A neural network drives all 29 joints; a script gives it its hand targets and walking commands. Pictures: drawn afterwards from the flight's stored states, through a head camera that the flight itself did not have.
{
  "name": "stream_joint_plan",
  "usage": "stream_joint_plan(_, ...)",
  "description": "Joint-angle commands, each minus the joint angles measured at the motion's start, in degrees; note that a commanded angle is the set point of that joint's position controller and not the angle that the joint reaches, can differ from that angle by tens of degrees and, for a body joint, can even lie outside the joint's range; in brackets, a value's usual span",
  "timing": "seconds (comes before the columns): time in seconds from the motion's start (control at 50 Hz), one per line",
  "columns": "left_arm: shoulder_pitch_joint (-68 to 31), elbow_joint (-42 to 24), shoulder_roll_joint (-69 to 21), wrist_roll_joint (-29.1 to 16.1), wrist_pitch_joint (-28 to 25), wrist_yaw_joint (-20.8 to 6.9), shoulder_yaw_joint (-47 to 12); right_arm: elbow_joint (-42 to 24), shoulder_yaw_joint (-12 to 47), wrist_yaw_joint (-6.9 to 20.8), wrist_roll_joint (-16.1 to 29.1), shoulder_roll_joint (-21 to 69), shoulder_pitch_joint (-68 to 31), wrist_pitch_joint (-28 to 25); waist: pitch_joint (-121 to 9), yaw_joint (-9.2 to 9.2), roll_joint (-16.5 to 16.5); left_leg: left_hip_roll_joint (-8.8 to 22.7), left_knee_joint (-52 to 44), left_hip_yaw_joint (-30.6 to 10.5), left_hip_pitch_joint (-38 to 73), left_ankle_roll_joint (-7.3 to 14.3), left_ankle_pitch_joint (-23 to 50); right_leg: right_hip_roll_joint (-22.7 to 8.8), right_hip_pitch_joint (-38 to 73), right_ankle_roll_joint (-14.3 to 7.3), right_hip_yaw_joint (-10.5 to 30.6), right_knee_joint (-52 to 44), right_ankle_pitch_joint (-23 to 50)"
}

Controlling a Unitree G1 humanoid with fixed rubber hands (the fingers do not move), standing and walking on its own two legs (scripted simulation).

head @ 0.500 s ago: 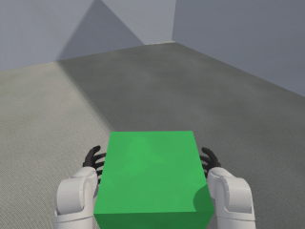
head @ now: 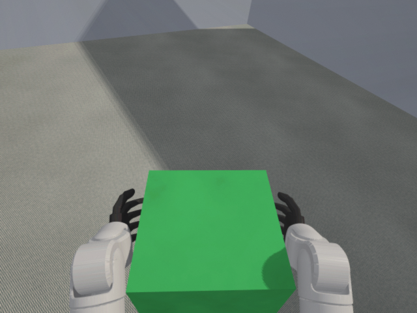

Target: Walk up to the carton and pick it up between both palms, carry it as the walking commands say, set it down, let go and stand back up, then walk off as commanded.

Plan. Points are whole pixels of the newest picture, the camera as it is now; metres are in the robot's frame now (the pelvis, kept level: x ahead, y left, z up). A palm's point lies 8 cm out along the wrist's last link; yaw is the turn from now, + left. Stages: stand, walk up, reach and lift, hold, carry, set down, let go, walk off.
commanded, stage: carry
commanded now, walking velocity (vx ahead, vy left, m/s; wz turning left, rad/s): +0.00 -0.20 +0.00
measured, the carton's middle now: (207, 255) +0.25 +0.01 +0.02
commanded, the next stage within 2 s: none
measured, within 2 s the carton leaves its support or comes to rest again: neither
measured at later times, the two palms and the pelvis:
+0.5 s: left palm (196, 236) +0.26 +0.03 +0.07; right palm (369, 252) +0.24 -0.27 +0.08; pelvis -0.02 -0.10 +0.00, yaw -3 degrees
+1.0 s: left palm (254, 285) +0.19 -0.06 +0.07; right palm out of the picture +0.19 -0.36 +0.09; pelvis -0.07 -0.22 +0.01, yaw -1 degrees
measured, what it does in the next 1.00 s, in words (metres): steps to the right: right foot, then left foot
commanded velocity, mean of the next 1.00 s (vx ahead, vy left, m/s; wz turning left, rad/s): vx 0.00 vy -0.20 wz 0.00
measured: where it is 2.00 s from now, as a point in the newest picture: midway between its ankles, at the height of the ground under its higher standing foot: outside the picture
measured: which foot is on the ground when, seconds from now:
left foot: down 0.00-0.58, up 0.60-0.82, down 0.84-1.00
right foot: up 0.00-0.20, down 0.22-0.88, up 0.90-1.00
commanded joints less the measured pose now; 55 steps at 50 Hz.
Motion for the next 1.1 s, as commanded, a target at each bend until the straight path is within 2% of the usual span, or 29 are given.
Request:
stream_joint_plan(0.0,-34.9,-11.7,-53.0,-25.5,0.4,-14.7,-48.8,-8.1,38.2,16.1,22.3,52.2,-28.1,-2.1,-20.2,-1.45,24.4,26.5,-13.1,-28.0,26.0,13.8,41.4,-5.7,-13.7,9.1,14.4,24.7,-16.1)
stream_joint_plan(0.04,-33.7,-11.1,-53.2,-25.5,0.2,-14.7,-47.9,-9.2,38.6,16.0,21.7,52.5,-28.2,-2.1,-18.9,-0.65,13.6,21.8,-13.4,-18.5,24.2,9.2,41.5,-5.5,-13.8,9.3,14.2,21.6,-12.9)
stream_joint_plan(0.12,-29.7,-7.7,-51.9,-25.4,1.1,-15.5,-46.7,-9.3,37.8,14.8,18.9,49.8,-26.8,-1.7,-20.3,-0.93,19.8,19.2,-10.5,-12.1,21.0,6.1,46.1,-3.8,-3.2,9.9,8.5,6.3,-12.6)
stream_joint_plan(0.16,-26.8,-5.4,-51.8,-24.8,1.0,-15.8,-45.9,-8.4,37.6,14.7,18.5,49.3,-25.7,-1.5,-19.9,-0.43,18.3,16.9,-7.5,-8.3,16.7,3.0,41.5,-2.9,4.3,9.5,5.8,-5.9,-4.5)
stream_joint_plan(0.2,-26.0,-3.7,-51.7,-24.5,0.8,-16.2,-45.4,-7.8,38.4,14.8,18.5,49.5,-24.8,-1.3,-22.7,-1.02,7.9,10.3,-0.1,-3.6,8.8,-2.7,30.3,-9.6,16.6,6.9,13.1,-10.4,14.6)
stream_joint_plan(0.22,-25.5,-2.3,-51.3,-24.0,0.7,-16.4,-44.8,-8.8,39.3,14.9,18.9,49.2,-26.5,-1.3,-22.9,-1.20,-4.4,5.9,6.4,-0.9,-0.3,-5.0,15.1,-18.3,22.5,3.5,22.0,-7.5,39.8)
stream_joint_plan(0.24,-26.5,-2.3,-52.4,-23.8,0.3,-16.5,-44.6,-9.6,40.4,15.1,19.6,49.4,-28.8,-1.1,-23.0,-1.00,-13.2,0.6,6.3,1.2,-4.7,-5.0,-11.4,-21.4,23.9,-1.2,22.9,-6.3,51.6)
stream_joint_plan(0.3,-29.2,-5.4,-53.7,-23.3,-0.5,-15.7,-44.3,-12.6,42.5,15.9,23.3,51.4,-35.0,-1.4,-19.7,-0.09,-8.4,-0.6,7.9,1.1,-5.0,-3.8,-10.1,-18.3,21.3,-1.5,20.0,-7.6,37.6)
stream_joint_plan(0.36,-27.1,-6.5,-52.6,-20.9,-0.6,-14.1,-43.6,-12.7,42.6,16.8,24.4,51.5,-33.9,-1.1,-22.2,-0.83,-2.9,2.9,-10.5,0.1,7.7,-1.6,10.5,-15.0,15.0,1.8,13.2,-1.7,31.5)
stream_joint_plan(0.38,-26.1,-6.8,-51.7,-20.3,-0.5,-13.8,-43.7,-11.8,42.5,17.1,24.4,51.6,-31.9,-1.0,-23.5,-1.27,4.8,11.1,-15.3,-9.4,16.0,0.4,22.4,-11.6,7.7,4.6,11.0,4.2,24.3)
stream_joint_plan(0.4,-26.2,-7.7,-50.7,-20.1,-0.4,-13.8,-43.9,-10.5,41.6,17.1,23.7,51.0,-30.0,-1.4,-22.8,-0.94,18.9,24.8,-17.0,-27.0,21.6,6.0,42.4,-6.6,-3.3,8.1,8.2,11.1,4.0)
stream_joint_plan(0.42,-28.4,-7.6,-51.1,-20.6,-0.2,-14.1,-44.5,-8.6,40.9,16.9,23.2,51.6,-30.3,-1.6,-20.5,-0.62,25.9,26.0,-14.8,-28.2,21.3,10.8,47.5,-5.5,-5.8,7.9,12.3,15.9,-18.8)
stream_joint_plan(0.48,-30.4,-10.1,-52.6,-22.0,-0.3,-14.2,-46.2,-10.5,40.8,17.2,23.5,53.0,-30.1,-1.9,-19.1,-0.62,22.4,19.7,-11.9,-15.1,19.8,4.8,39.6,-6.8,-4.8,7.8,12.0,6.7,-12.1)
stream_joint_plan(0.52,-29.5,-10.3,-53.2,-23.0,0.0,-14.5,-46.7,-11.2,40.6,16.6,22.6,52.2,-28.7,-1.6,-21.1,0.01,18.4,13.5,-4.4,-5.8,12.0,-0.7,34.9,-6.1,10.9,7.8,10.7,-9.3,3.0)
stream_joint_plan(0.54,-28.0,-8.5,-52.3,-23.1,0.2,-14.8,-46.1,-10.9,40.5,16.3,22.0,51.3,-28.0,-1.4,-22.1,-0.26,9.0,9.2,1.2,-3.1,5.1,-2.9,20.8,-11.2,18.8,6.7,16.9,-13.6,14.0)
stream_joint_plan(0.56,-26.0,-6.3,-51.5,-23.2,0.2,-15.2,-45.7,-10.5,41.0,16.0,21.6,51.0,-27.9,-1.0,-22.5,-0.53,-9.2,2.1,10.5,2.2,-8.8,-5.7,-8.9,-23.1,28.4,1.6,29.6,-11.4,41.5)
stream_joint_plan(0.58,-25.0,-4.6,-51.9,-22.4,0.1,-15.5,-44.8,-10.3,41.8,16.1,21.6,50.1,-28.7,-0.9,-22.9,-0.54,-11.0,1.2,15.4,-1.2,-8.5,-4.1,-18.8,-22.8,25.3,-2.4,26.0,-11.0,35.7)
stream_joint_plan(0.62,-26.2,-5.8,-52.8,-23.1,-0.1,-15.7,-44.3,-12.7,42.6,16.1,23.1,50.8,-31.6,-1.3,-19.3,0.08,-4.4,0.9,21.6,-1.5,-11.3,-3.1,-15.3,-20.5,22.7,-2.8,24.3,-12.5,21.8)
stream_joint_plan(0.7,-26.7,-6.9,-53.2,-21.9,-0.4,-14.5,-44.1,-13.2,42.7,16.3,23.9,50.3,-32.3,-1.1,-20.5,0.27,-3.4,1.8,17.1,-0.8,-9.8,-2.2,-8.7,-19.7,20.9,-3.8,20.8,-11.7,22.3)
stream_joint_plan(0.76,-25.5,-6.6,-53.1,-21.4,-0.1,-14.1,-44.6,-11.8,41.5,16.4,23.4,49.4,-30.0,-0.7,-22.7,0.29,-3.5,0.7,5.6,-0.3,-0.9,-0.5,-9.0,-20.0,18.6,-4.1,20.1,-12.2,23.2)
stream_joint_plan(0.8,-24.6,-5.9,-52.7,-21.0,0.3,-14.1,-45.0,-10.2,40.5,16.7,22.5,48.9,-27.6,-0.7,-23.5,-0.67,-0.8,1.2,-11.9,0.0,12.2,0.9,1.0,-17.7,11.5,-0.2,16.6,-12.6,14.7)
stream_joint_plan(0.82,-24.8,-6.0,-52.2,-21.0,0.5,-14.2,-45.5,-8.9,39.7,16.9,22.2,49.4,-25.9,-0.7,-23.3,-1.44,7.3,8.8,-19.8,-8.4,19.9,2.5,2.2,-14.5,4.5,3.6,13.7,-8.7,8.7)
stream_joint_plan(0.84,-25.4,-6.7,-52.6,-21.6,0.6,-14.4,-45.8,-8.9,38.8,17.1,21.9,49.1,-25.1,-1.1,-23.5,-0.92,22.6,27.2,-22.6,-30.1,25.8,7.6,7.0,-9.0,-5.8,8.0,9.9,1.5,-3.9)
stream_joint_plan(0.86,-32.1,-8.7,-53.3,-23.8,0.5,-14.6,-47.6,-8.5,38.8,16.9,21.5,50.8,-27.3,-2.2,-16.6,-1.68,28.2,31.6,-22.4,-35.6,21.6,15.4,19.0,-4.7,-13.1,9.7,11.6,17.8,-16.5)
stream_joint_plan(0.88,-35.1,-12.0,-54.0,-25.1,0.0,-14.7,-49.3,-8.9,38.9,16.8,22.3,52.1,-28.0,-2.5,-15.1,-1.58,22.9,28.7,-19.3,-30.0,18.7,15.0,20.7,-7.0,-12.8,8.8,16.8,26.8,-13.7)
stream_joint_plan(0.92,-35.4,-12.9,-54.5,-26.1,-0.1,-14.7,-49.3,-9.7,39.2,16.9,22.7,53.0,-28.5,-2.3,-13.6,-0.61,13.5,21.5,-18.4,-17.3,16.6,8.7,28.1,-6.1,-11.5,9.4,14.7,23.3,-8.6)
stream_joint_plan(0.96,-32.9,-10.4,-53.7,-25.6,0.5,-15.1,-48.0,-10.6,39.0,16.2,21.1,51.1,-29.0,-2.2,-15.7,-0.16,14.3,18.7,-15.2,-10.0,18.6,6.1,37.0,-5.8,-7.5,10.8,11.7,14.7,-7.9)
stream_joint_plan(1.02,-29.9,-7.6,-51.9,-25.7,1.2,-15.7,-47.1,-9.1,38.2,15.2,19.5,49.8,-26.6,-1.8,-17.1,-0.77,20.2,18.5,-12.0,-8.6,15.6,5.3,38.4,-4.0,0.7,10.5,7.2,4.7,-11.7)
stream_joint_plan(1.08,-25.2,-2.5,-51.8,-24.6,1.3,-16.2,-45.1,-7.5,38.2,15.0,18.5,49.3,-25.1,-1.1,-19.4,-0.43,9.5,11.9,-3.0,-2.6,9.1,-1.5,26.7,-7.5,14.7,8.8,10.1,-12.4,6.6)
